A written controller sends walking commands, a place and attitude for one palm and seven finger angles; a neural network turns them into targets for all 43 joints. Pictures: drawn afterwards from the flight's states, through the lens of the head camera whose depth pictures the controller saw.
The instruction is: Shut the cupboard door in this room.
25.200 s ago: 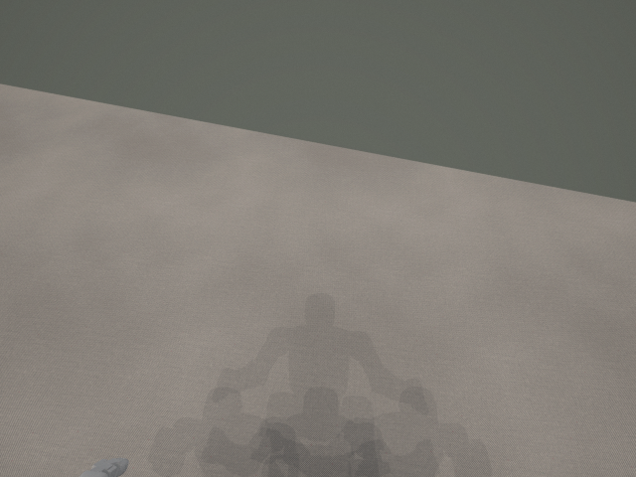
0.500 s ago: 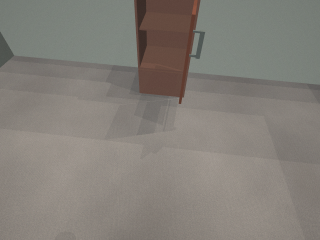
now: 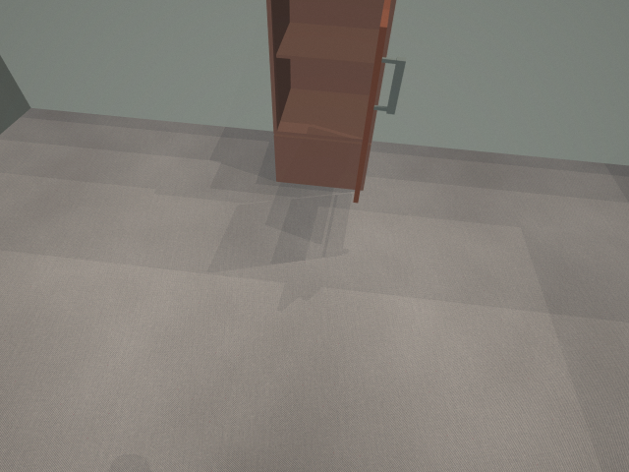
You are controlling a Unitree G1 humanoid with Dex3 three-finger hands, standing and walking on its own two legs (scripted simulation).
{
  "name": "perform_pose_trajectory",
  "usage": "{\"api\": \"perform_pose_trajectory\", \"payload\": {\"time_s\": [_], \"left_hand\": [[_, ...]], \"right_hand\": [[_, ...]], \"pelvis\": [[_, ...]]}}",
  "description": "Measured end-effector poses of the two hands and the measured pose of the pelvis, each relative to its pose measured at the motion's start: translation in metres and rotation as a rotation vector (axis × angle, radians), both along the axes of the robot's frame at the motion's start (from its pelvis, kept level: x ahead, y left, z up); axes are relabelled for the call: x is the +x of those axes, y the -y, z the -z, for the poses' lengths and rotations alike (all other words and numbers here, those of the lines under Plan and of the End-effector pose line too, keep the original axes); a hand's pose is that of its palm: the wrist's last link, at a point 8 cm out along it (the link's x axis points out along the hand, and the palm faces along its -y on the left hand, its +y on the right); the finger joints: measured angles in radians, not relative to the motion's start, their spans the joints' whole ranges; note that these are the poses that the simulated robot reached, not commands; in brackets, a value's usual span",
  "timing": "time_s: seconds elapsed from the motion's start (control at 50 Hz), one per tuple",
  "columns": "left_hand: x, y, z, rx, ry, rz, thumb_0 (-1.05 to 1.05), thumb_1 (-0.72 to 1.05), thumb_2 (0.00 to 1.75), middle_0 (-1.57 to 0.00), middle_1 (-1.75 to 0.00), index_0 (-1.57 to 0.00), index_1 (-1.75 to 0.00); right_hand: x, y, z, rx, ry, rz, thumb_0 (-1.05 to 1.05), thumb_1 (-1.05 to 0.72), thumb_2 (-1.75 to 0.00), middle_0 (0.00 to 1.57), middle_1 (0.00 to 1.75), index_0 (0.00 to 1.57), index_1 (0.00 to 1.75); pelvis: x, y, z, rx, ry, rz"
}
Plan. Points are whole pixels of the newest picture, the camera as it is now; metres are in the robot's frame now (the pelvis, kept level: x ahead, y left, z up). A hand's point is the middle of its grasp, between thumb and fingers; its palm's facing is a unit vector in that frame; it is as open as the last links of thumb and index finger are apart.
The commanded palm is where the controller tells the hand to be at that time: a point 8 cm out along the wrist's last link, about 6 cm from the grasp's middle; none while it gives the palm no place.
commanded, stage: look at it before walking up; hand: left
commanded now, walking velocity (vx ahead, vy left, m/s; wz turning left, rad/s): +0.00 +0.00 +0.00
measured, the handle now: (388, 86) +1.10 -0.15 -0.05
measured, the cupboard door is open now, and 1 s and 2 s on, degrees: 86 86 86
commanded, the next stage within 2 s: walk to a spot facing it in 0.80 s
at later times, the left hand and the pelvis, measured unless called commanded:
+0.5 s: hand out of the picture +0.01 +0.19 -0.18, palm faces +0.01 -0.98 -0.21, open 7.4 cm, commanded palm none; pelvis +0.00 +0.00 +0.00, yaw +0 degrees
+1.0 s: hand out of the picture +0.06 +0.23 -0.16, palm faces -0.02 -0.95 -0.31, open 7.4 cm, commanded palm none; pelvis +0.01 +0.00 +0.00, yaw -1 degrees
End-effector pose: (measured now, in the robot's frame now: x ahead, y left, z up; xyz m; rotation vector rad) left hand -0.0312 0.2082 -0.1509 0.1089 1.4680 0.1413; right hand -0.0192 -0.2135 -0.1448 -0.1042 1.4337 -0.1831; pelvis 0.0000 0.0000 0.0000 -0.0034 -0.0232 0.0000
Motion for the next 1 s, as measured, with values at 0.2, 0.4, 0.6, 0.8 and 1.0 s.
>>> {"api": "perform_pose_trajectory", "payload": {"time_s": [0.2,0.4,0.6,0.8,1.0], "left_hand": [[0.016,-0.012,-0.001,0.019,0.035,0.014,0.0,0.91,0.9,-0.19,-0.3,-0.2,-0.29],[0.028,-0.024,-0.003,0.037,0.058,0.028,0.0,0.91,0.9,-0.2,-0.3,-0.2,-0.29],[0.043,-0.042,-0.008,0.072,0.086,0.043,0.0,0.9,0.9,-0.2,-0.3,-0.2,-0.29],[0.065,-0.061,-0.017,0.117,0.127,0.065,0.0,0.9,0.9,-0.2,-0.3,-0.2,-0.29],[0.089,-0.071,-0.024,0.152,0.164,0.087,0.0,0.9,0.9,-0.2,-0.3,-0.2,-0.3]], "right_hand": [[0.007,0.005,-0.001,-0.013,0.016,-0.005,0.0,-0.91,-0.89,0.2,0.3,0.2,0.3],[0.025,0.018,-0.006,-0.047,0.052,-0.026,0.0,-0.91,-0.89,0.2,0.3,0.2,0.3],[0.05,0.036,-0.012,-0.086,0.103,-0.059,0.0,-0.91,-0.89,0.2,0.3,0.2,0.3],[0.077,0.055,-0.02,-0.121,0.154,-0.093,0.0,-0.91,-0.89,0.2,0.3,0.2,0.3],[0.098,0.072,-0.026,-0.154,0.191,-0.11,0.0,-0.91,-0.89,0.2,0.3,0.2,0.3]], "pelvis": [[0.001,-0.002,0.0,0.0,0.001,0.001],[0.002,-0.003,-0.001,0.0,0.0,0.001],[0.004,-0.004,-0.002,0.001,0.0,-0.001],[0.006,-0.002,-0.003,0.003,-0.001,-0.001],[0.01,0.002,-0.004,0.003,-0.006,0.014]]}}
